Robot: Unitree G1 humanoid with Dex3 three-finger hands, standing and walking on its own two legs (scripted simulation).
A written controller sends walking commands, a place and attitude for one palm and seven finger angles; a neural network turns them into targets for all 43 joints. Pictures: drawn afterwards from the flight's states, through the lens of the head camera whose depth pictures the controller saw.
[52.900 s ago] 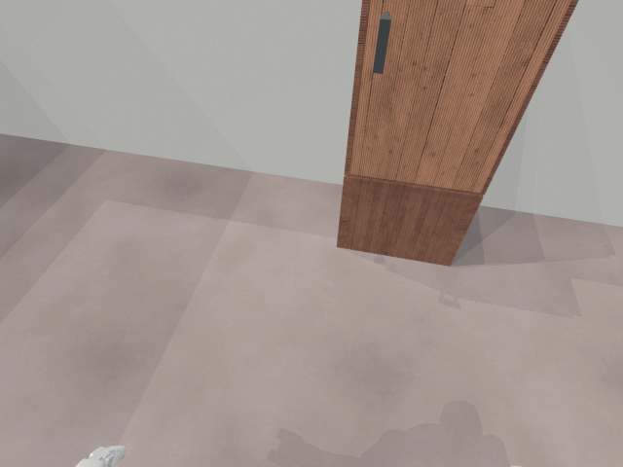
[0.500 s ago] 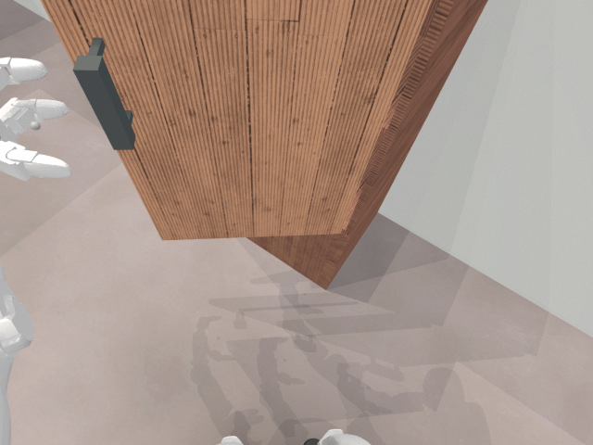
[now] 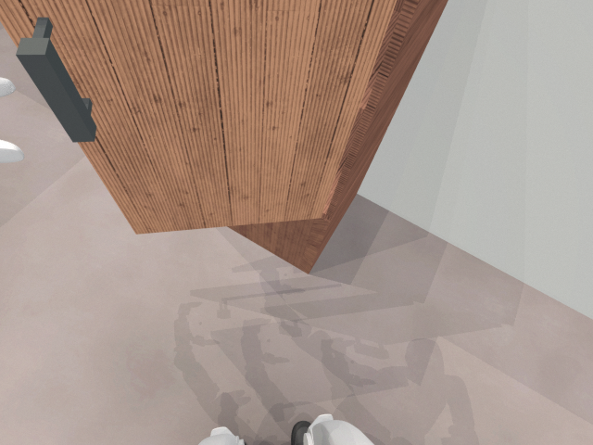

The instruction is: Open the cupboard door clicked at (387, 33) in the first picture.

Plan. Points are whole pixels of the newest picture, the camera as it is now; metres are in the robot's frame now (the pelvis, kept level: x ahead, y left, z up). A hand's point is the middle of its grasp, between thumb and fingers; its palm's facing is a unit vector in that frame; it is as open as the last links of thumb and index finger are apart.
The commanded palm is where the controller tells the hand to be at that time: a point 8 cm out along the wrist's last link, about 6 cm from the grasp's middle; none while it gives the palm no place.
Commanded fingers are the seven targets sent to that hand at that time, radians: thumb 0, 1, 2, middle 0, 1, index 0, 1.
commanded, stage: move the hooked fingers beside the handle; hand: left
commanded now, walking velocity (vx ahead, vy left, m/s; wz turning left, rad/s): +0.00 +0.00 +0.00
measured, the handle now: (65, 83) +0.54 +0.24 +0.13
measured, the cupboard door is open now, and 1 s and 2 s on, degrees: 39 39 38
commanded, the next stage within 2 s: slide the fingers in behind the handle in 0.18 s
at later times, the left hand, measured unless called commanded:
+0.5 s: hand out of the picture +0.48 +0.30 +0.13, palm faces +0.04 -1.00 +0.02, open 14.0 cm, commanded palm +0.47 +0.34 +0.12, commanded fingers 0.00 -0.50 0.30 -0.30 -1.20 -0.30 -1.20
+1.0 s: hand (32, 114) +0.48 +0.26 +0.13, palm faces +0.06 -1.00 +0.00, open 13.9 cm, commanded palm +0.46 +0.30 +0.12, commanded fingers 0.00 -0.50 0.30 -0.30 -1.20 -0.30 -1.20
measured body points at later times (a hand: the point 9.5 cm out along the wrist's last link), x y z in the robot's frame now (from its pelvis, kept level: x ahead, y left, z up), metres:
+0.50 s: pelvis +0.01 +0.01 +0.00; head +0.11 +0.04 +0.44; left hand +0.47 +0.36 +0.13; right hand +0.03 -0.26 -0.10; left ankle -0.02 +0.08 -0.71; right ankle +0.00 -0.11 -0.71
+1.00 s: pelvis +0.00 +0.00 +0.00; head +0.09 +0.02 +0.44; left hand +0.48 +0.31 +0.13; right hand -0.01 -0.28 -0.10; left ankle -0.02 +0.08 -0.71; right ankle +0.00 -0.11 -0.71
